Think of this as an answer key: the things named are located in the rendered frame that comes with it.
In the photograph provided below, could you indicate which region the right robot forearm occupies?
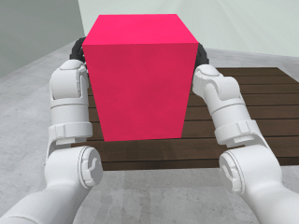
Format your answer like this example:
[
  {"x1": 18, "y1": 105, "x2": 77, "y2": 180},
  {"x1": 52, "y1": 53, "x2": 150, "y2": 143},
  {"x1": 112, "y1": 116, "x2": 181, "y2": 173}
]
[{"x1": 192, "y1": 64, "x2": 282, "y2": 181}]

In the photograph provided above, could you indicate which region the right robot upper arm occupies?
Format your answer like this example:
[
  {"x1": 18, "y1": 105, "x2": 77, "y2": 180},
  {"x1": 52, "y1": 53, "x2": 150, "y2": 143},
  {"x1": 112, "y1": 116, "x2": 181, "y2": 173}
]
[{"x1": 219, "y1": 144, "x2": 299, "y2": 224}]

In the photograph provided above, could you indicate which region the carton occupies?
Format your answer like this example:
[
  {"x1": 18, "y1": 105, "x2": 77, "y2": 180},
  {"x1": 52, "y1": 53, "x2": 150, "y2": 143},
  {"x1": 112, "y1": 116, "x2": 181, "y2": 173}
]
[{"x1": 81, "y1": 14, "x2": 199, "y2": 142}]

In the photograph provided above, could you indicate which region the robot right hand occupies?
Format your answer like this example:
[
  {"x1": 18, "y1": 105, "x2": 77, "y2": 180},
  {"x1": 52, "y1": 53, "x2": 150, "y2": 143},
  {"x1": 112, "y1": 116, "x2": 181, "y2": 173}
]
[{"x1": 192, "y1": 42, "x2": 209, "y2": 80}]

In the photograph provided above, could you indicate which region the left robot forearm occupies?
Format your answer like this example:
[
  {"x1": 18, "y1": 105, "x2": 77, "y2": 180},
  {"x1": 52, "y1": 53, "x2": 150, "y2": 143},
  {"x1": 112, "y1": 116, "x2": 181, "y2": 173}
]
[{"x1": 44, "y1": 59, "x2": 93, "y2": 183}]

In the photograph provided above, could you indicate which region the robot left hand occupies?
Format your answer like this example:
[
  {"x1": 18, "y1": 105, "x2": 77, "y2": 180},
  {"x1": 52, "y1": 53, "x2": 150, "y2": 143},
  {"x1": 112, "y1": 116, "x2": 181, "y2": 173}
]
[{"x1": 69, "y1": 36, "x2": 90, "y2": 77}]

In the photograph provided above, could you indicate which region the table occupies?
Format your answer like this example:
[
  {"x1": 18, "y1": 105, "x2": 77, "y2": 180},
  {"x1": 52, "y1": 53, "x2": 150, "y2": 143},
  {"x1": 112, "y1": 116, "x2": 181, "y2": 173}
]
[{"x1": 71, "y1": 67, "x2": 299, "y2": 171}]

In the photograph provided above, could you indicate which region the left robot upper arm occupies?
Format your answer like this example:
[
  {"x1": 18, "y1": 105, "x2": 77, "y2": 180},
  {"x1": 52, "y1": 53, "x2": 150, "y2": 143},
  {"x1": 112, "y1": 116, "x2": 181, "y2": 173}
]
[{"x1": 0, "y1": 146, "x2": 104, "y2": 224}]

